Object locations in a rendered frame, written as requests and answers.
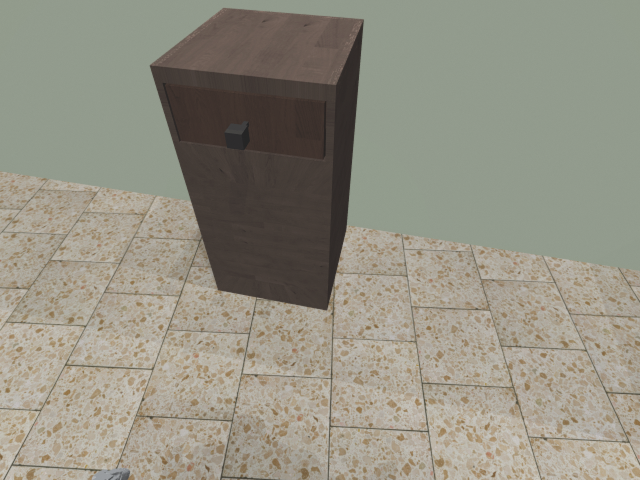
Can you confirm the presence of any drawer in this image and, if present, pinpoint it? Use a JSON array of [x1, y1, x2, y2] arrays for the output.
[[165, 83, 327, 160]]

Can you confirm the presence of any handle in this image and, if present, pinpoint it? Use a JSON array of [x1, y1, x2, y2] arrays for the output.
[[224, 121, 250, 150]]

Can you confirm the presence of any cabinet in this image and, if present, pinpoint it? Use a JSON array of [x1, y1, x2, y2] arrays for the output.
[[150, 8, 364, 310]]

